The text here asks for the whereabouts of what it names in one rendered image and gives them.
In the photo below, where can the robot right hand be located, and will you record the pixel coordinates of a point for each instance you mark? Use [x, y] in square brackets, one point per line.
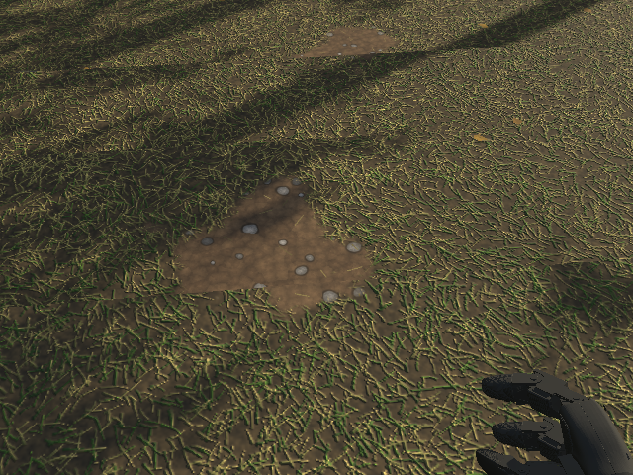
[585, 442]

